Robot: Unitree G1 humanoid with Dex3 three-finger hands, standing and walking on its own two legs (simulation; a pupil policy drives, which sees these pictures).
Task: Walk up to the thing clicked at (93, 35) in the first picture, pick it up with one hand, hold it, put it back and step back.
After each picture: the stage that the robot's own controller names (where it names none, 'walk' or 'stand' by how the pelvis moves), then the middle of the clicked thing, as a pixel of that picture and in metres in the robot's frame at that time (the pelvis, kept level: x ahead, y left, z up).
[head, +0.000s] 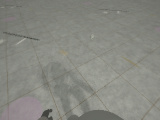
stand; (92, 37) +2.05 -0.01 -0.72
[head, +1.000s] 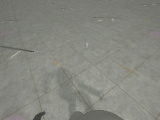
walk; (86, 45) +1.89 +0.25 -0.71
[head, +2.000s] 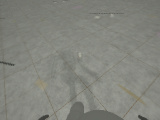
walk; (80, 55) +1.27 +0.34 -0.72
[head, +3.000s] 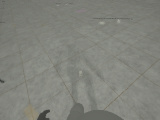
walk; (80, 73) +0.82 +0.24 -0.72
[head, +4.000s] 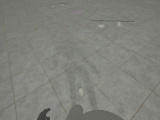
walk; (81, 91) +0.49 +0.18 -0.72
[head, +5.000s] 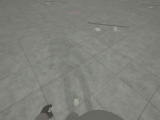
stand; (76, 102) +0.35 +0.15 -0.71
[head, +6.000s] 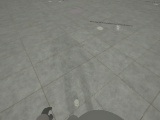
stand; (76, 102) +0.32 +0.15 -0.72
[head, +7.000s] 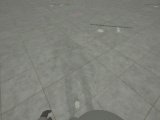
stand; (77, 104) +0.33 +0.16 -0.73
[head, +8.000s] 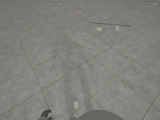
stand; (76, 104) +0.31 +0.17 -0.73
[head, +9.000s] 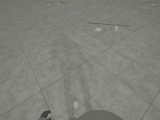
stand; (76, 105) +0.31 +0.17 -0.73
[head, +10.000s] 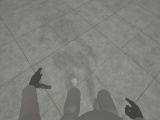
go down; (74, 81) +0.36 +0.15 -0.53
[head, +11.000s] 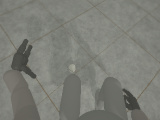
go down; (72, 68) +0.42 +0.16 -0.34
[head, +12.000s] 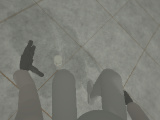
close in; (58, 60) +0.41 +0.18 -0.26
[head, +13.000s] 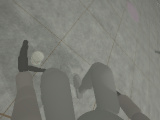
close; (37, 58) +0.41 +0.21 -0.23
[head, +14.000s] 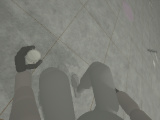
close; (33, 57) +0.41 +0.21 -0.23
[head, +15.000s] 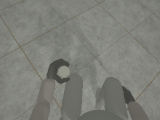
lift; (63, 73) +0.30 +0.20 -0.07
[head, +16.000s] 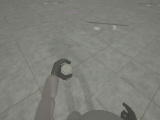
hold; (66, 73) +0.33 +0.17 +0.06
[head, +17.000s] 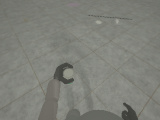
hold; (68, 77) +0.32 +0.16 +0.01
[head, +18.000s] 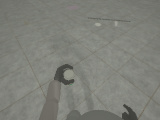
hold; (69, 78) +0.31 +0.16 +0.01
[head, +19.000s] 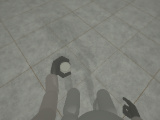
crouch; (66, 69) +0.37 +0.17 -0.06
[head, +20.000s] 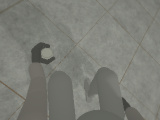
lower; (47, 56) +0.43 +0.21 -0.18
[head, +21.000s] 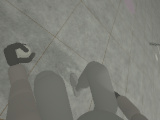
lower; (24, 54) +0.44 +0.24 -0.24
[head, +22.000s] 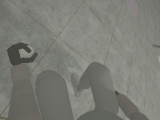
lower; (26, 54) +0.43 +0.24 -0.23
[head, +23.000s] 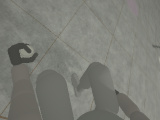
lower; (27, 54) +0.43 +0.24 -0.23
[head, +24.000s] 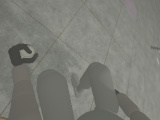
lower; (27, 54) +0.43 +0.24 -0.23
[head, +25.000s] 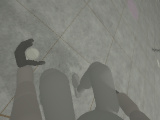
open; (31, 55) +0.42 +0.22 -0.24
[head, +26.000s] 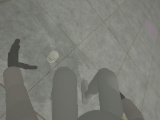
stand; (52, 57) +0.42 +0.21 -0.25
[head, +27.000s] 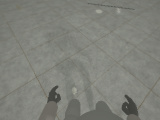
stand; (74, 90) +0.36 +0.15 -0.61
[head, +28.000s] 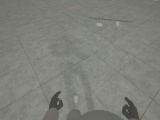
stand; (75, 99) +0.35 +0.16 -0.67
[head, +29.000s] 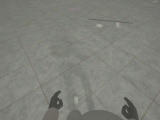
stand; (76, 100) +0.35 +0.15 -0.67
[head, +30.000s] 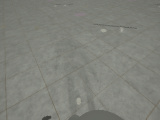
stand; (78, 101) +0.37 +0.15 -0.72
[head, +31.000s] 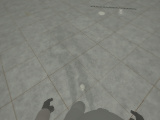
walk; (82, 87) +0.43 +0.10 -0.71
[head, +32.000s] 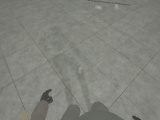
walk; (80, 70) +0.67 +0.12 -0.69
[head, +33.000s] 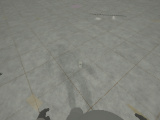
stand; (80, 64) +0.98 +0.21 -0.70
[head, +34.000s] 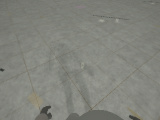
stand; (82, 65) +0.99 +0.14 -0.72
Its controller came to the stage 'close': yes
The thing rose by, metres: 0.73
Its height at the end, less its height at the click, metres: +0.00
